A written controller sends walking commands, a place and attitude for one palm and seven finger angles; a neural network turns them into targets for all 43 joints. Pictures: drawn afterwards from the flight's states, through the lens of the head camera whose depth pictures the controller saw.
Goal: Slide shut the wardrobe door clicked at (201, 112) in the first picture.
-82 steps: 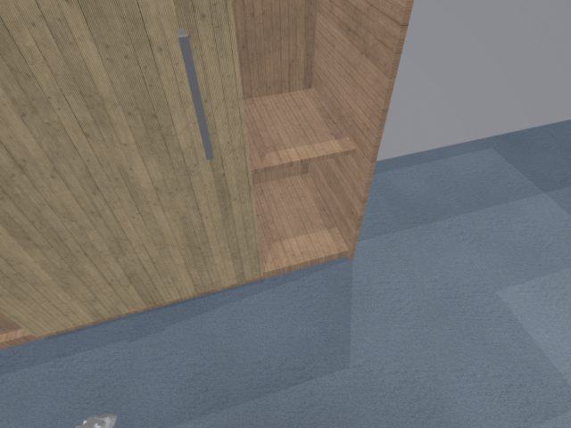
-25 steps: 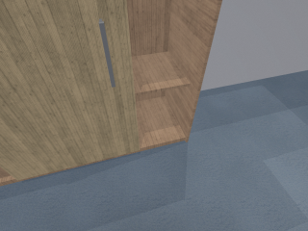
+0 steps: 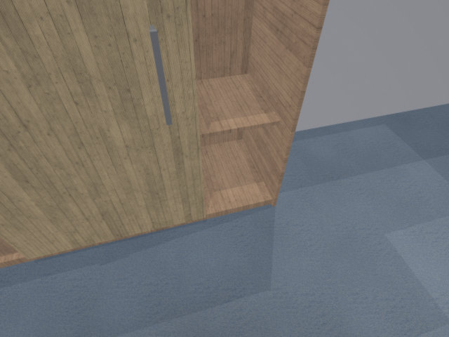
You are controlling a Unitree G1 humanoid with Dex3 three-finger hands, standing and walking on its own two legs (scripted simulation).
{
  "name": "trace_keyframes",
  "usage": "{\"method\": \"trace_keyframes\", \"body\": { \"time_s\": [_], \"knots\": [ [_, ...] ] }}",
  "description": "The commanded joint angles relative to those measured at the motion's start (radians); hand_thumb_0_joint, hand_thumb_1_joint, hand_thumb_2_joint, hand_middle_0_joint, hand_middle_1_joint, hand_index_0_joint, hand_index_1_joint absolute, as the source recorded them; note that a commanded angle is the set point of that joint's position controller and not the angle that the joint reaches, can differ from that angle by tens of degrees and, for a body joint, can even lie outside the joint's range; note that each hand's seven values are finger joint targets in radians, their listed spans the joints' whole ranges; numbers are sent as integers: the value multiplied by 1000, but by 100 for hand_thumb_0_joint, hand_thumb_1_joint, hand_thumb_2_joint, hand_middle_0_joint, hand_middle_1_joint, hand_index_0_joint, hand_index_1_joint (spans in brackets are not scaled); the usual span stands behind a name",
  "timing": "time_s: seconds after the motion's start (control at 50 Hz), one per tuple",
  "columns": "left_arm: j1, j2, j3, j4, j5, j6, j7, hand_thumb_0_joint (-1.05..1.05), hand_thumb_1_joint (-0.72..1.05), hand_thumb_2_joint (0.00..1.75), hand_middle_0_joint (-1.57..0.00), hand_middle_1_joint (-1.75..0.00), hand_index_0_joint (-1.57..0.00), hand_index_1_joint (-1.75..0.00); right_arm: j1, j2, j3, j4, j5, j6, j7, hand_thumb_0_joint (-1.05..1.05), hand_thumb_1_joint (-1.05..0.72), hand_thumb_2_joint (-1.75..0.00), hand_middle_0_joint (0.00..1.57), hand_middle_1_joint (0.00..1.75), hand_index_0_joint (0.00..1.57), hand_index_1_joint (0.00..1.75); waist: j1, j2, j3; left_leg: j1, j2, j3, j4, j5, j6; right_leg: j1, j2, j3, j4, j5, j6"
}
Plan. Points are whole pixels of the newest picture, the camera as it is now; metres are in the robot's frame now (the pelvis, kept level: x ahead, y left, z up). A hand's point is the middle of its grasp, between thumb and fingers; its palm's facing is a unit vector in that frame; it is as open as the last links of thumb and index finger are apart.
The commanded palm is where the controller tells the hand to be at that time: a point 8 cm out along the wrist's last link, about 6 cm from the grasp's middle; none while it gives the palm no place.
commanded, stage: turn to face it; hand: left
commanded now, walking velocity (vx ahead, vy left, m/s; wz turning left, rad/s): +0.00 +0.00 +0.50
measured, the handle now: (161, 79) +0.74 +0.22 +0.08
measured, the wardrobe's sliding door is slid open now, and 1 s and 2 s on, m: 0.38 0.38 0.38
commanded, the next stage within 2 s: take the last steps up to it in 0.60 s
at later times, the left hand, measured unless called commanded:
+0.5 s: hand out of the picture +0.00 +0.23 -0.18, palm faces +0.19 -0.96 -0.23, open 7.4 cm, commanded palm none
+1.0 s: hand out of the picture -0.12 +0.15 -0.19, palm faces +0.37 -0.92 -0.14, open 7.4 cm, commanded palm none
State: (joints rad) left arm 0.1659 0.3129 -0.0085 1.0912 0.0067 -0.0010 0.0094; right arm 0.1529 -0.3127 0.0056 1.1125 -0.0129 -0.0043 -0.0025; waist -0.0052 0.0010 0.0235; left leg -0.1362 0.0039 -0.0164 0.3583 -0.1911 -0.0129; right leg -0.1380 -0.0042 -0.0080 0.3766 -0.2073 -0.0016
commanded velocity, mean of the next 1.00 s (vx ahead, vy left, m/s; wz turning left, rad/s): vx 0.10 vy -0.05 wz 0.20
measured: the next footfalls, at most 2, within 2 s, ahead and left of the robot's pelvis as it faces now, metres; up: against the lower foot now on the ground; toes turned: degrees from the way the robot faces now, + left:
right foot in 0.66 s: +0.01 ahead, -0.11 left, +0.00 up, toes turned +13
left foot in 1.00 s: -0.02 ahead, +0.13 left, +0.00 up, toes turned +23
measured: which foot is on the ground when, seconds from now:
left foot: down 0.00-0.68, up 0.70-0.98, down 1.00-1.00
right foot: down 0.00-0.28, up 0.30-0.64, down 0.66-1.00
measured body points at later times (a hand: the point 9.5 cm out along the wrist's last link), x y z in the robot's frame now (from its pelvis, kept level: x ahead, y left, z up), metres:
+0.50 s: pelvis -0.03 +0.03 -0.01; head -0.01 +0.04 +0.44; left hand -0.01 +0.28 -0.16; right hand +0.04 -0.20 -0.15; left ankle +0.00 +0.12 -0.75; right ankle -0.04 -0.12 -0.69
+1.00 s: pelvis -0.02 +0.01 -0.01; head -0.03 +0.03 +0.44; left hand -0.14 +0.20 -0.18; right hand +0.09 -0.21 -0.16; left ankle -0.06 +0.12 -0.75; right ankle -0.03 -0.12 -0.75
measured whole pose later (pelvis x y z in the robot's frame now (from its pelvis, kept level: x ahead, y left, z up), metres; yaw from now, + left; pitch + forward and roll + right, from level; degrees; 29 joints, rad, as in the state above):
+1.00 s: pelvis -0.02 +0.01 -0.01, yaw +17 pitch +0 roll -1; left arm 0.42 0.14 0.02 1.10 0.02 -0.02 0.01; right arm 0.25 -0.19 -0.05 1.05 -0.03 0.00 0.00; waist 0.03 -0.01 -0.01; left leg -0.24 0.07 0.09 0.57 -0.34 0.00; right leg -0.15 -0.01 -0.08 0.48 -0.33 0.00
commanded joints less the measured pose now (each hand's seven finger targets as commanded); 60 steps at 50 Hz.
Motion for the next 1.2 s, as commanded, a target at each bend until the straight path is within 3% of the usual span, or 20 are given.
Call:
{"method": "trace_keyframes", "body": {
  "time_s": [0.0, 0.18, 0.22, 0.24, 0.26, 0.28, 0.34, 0.5, 0.6, 0.62, 0.66, 0.76, 0.86, 0.94, 0.96, 1.0, 1.02, 1.06, 1.1, 1.18],
  "knots": [
    [31, 111, 31, -66, 2, 9, 21, 0, 90, 90, -20, -30, -20, -30, 10, -88, -18, -64, 1, 7, -9, 0, -90, -90, 20, 30, 20, 30, 15, 0, -19, -74, 90, -86, 24, 169, 21, -16, -132, 66, -1, 109, 0],
    [29, 142, 74, -167, 17, 20, 31, 0, 90, 90, -20, -30, -20, -30, 66, -38, -59, -145, -1, 40, -4, 0, -90, -90, 20, 30, 20, 30, 1, -191, -17, -182, 13, 10, 357, -177, 3, -106, -338, 128, 3, 148, -144],
    [7, 128, 78, -181, 19, 22, 30, 0, 90, 90, -20, -30, -20, -30, 114, -17, -61, -140, -1, 34, 1, 0, -90, -90, 20, 30, 20, 30, -24, -150, -13, -107, 33, 28, 233, -106, 4, -148, -315, 55, 89, 174, -114],
    [14, 102, 75, -192, 13, 29, 27, 0, 90, 90, -20, -30, -20, -30, 137, -41, -64, -143, -4, 27, 2, 0, -90, -90, 20, 30, 20, 30, -30, -18, -12, -55, 89, -69, 131, 53, 36, -218, -236, -23, 198, 76, -54],
    [5, 43, 68, -207, 7, 37, 25, 0, 90, 90, -20, -30, -20, -30, 170, -104, -76, -148, -16, 19, 2, 0, -90, -90, 20, 30, 20, 30, -43, 248, 3, -79, 233, -361, -24, 174, 120, -289, -72, -122, 413, -188, 31],
    [-30, 36, 65, -219, 10, 39, 33, 0, 90, 90, -20, -30, -20, -30, 191, -120, -83, -142, -14, 14, -12, 0, -90, -90, 20, 30, 20, 30, -54, 295, 23, -99, 300, -514, -131, 202, 192, -331, -25, -41, 597, -396, 36],
    [23, 20, 70, -184, 12, 32, 20, 0, 90, 90, -20, -30, -20, -30, 109, -85, -78, -169, -9, 11, -25, 0, -90, -90, 20, 30, 20, 30, -1, 106, -22, -84, 244, -396, -88, 91, 215, -356, -62, 35, 693, -280, 28],
    [54, -45, 61, -171, 5, 32, 21, 0, 90, 90, -20, -30, -20, -30, 145, -61, -88, -156, -11, 23, -27, 0, -90, -90, 20, 30, 20, 30, -27, 133, -58, -33, 192, -370, -86, 95, 203, -251, -18, 0, 420, -270, 37],
    [168, -40, 62, -138, 2, 18, 31, 0, 90, 90, -20, -30, -20, -30, 107, -44, -91, -160, -2, 27, -16, 0, -90, -90, 20, 30, 20, 30, 24, 107, -74, -165, 125, -330, -26, 29, 132, 10, -5, -12, 55, -67, 29],
    [183, -8, 68, -132, 9, 10, 36, 0, 90, 90, -20, -30, -20, -30, 108, -8, -88, -162, 4, 28, -10, 0, -90, -90, 20, 30, 20, 30, 28, 19, -54, -268, 65, -269, 45, -52, 82, 103, -76, 54, -50, -46, 9],
    [153, 112, 86, -166, 22, 8, 39, 0, 90, 90, -20, -30, -20, -30, 76, 37, -86, -206, -1, 32, -4, 0, -90, -90, 20, 30, 20, 30, 38, -230, 26, -393, -79, -41, 411, -287, 1, -27, -415, 355, -174, -69, -146],
    [141, -22, 54, -134, 19, -26, 24, 0, 90, 90, -20, -30, -20, -30, 125, 50, -84, -131, -18, 35, 8, 0, -90, -90, 20, 30, 20, 30, -9, -179, 89, -379, 18, 5, 663, -145, 4, -84, -230, 164, -186, -144, -128],
    [277, 2, 65, -59, 32, -33, 13, 0, 90, 90, -20, -30, -20, -30, 16, 81, -73, -149, -18, 7, 13, 0, -90, -90, 20, 30, 20, 30, 48, -159, 125, -334, 57, 94, 429, -232, 8, -68, -247, 190, -198, -239, -175],
    [281, -19, 66, -18, 17, -25, 2, 0, 90, 90, -20, -30, -20, -30, 131, 101, -59, -94, -14, -23, -5, 0, -90, -90, 20, 30, 20, 30, -1, -119, 68, -17, 28, 163, 107, -104, 12, -163, -155, 105, -62, -179, -120],
    [276, -49, 61, -22, 14, -21, -1, 0, 90, 90, -20, -30, -20, -30, 207, 61, -66, -61, -12, -33, -16, 0, -90, -90, 20, 30, 20, 30, -34, -19, 46, 132, 89, 90, 35, -132, 25, -265, -120, 69, 50, -195, -88],
    [203, -95, 53, -82, 23, -23, -17, 0, 90, 90, -20, -30, -20, -30, 387, -105, -107, -24, -25, -37, -31, 0, -90, -90, 20, 30, 20, 30, -103, 272, 21, 257, 469, -395, -175, -288, 183, -546, -6, -87, 502, -351, -16],
    [124, -59, 65, -94, 37, -10, -16, 0, 90, 90, -20, -30, -20, -30, 391, -79, -100, -4, -26, -38, -41, 0, -90, -90, 20, 30, 20, 30, -115, 235, 84, 163, 481, -397, -204, -277, 196, -572, -46, -15, 656, -322, -17],
    [123, -73, 73, -71, 36, -7, -36, 0, 90, 90, -20, -30, -20, -30, 291, -10, -79, -29, -19, -49, -46, 0, -90, -90, 20, 30, 20, 30, -55, 107, 159, 39, 428, -259, -220, -232, 177, -563, -110, 17, 727, -184, -6],
    [184, -110, 73, -43, 35, 4, -46, 0, 90, 90, -20, -30, -20, -30, 253, 25, -69, -35, -16, -62, -49, 0, -90, -90, 20, 30, 20, 30, -13, 127, 144, 0, 349, -96, -203, -92, 140, -508, -115, -6, 719, -81, 15],
    [156, -127, 74, -53, 29, 16, -52, 0, 90, 90, -20, -30, -20, -30, 293, 39, -66, -19, -11, -70, -50, 0, -90, -90, 20, 30, 20, 30, -4, 136, 134, 9, 313, 15, -196, 20, 133, -524, -124, -42, 654, 7, 37]
  ]
}}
